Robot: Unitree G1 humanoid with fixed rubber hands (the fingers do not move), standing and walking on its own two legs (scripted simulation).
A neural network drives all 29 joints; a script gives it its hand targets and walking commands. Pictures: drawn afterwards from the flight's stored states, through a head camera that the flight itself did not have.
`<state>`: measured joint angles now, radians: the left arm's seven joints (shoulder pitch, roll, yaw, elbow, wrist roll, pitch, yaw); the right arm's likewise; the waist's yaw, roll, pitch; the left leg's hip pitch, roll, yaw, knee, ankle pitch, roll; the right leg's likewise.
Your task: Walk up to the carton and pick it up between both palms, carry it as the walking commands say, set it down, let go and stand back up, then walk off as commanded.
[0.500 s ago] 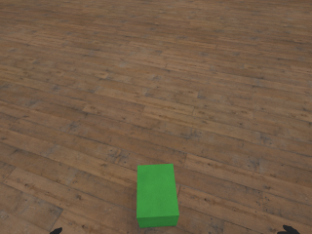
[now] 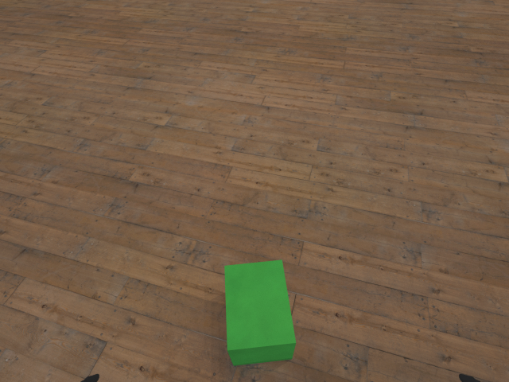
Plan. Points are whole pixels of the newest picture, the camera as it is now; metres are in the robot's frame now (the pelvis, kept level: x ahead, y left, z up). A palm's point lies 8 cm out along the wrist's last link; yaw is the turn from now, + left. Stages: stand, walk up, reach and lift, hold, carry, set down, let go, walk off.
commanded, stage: walk up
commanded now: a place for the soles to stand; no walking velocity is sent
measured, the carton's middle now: (258, 312) +0.46 +0.03 -0.65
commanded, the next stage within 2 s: reach and lift in 0.28 s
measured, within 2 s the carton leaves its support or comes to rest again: neither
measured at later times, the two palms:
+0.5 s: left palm out of the picture +0.16 +0.29 -0.09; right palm (456, 373) +0.17 -0.30 -0.11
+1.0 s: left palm (137, 334) +0.26 +0.26 -0.15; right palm (405, 326) +0.25 -0.26 -0.15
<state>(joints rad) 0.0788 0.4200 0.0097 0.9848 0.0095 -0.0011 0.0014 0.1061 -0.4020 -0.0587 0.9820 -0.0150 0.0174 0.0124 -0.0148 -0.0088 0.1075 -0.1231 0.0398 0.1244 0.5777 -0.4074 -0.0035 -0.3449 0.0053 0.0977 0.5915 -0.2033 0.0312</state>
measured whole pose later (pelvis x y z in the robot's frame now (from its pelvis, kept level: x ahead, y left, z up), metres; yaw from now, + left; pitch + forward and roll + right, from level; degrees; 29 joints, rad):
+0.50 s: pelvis -0.01 +0.00 -0.01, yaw +5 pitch +0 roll +0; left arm -0.03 0.29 0.14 0.65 0.11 0.16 -0.06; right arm 0.03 -0.33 -0.20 0.60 -0.07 0.17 0.03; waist -0.06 0.06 0.27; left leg -0.26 0.02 0.03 0.69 -0.42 -0.01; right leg -0.43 -0.03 0.02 0.65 -0.22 0.04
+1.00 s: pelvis -0.05 -0.02 -0.06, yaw +8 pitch +16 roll +0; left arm -0.45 0.30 0.14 0.71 0.06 0.25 -0.03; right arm -0.30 -0.26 -0.19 0.57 0.05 0.25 -0.02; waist -0.08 0.02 0.12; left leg -0.84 0.00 -0.03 1.02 -0.47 -0.02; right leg -0.96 -0.03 0.01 0.92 -0.24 0.03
